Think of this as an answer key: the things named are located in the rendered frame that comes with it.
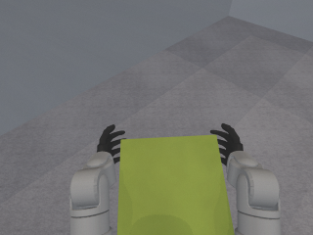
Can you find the robot right forearm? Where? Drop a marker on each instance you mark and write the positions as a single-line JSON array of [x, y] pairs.
[[258, 200]]

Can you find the left robot hand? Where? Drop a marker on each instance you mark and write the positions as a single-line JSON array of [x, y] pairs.
[[106, 144]]

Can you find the right robot hand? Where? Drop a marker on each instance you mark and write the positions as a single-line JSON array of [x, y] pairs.
[[232, 143]]

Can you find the robot left forearm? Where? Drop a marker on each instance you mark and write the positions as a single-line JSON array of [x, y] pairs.
[[89, 196]]

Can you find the carton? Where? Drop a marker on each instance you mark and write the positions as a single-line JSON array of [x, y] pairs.
[[172, 186]]

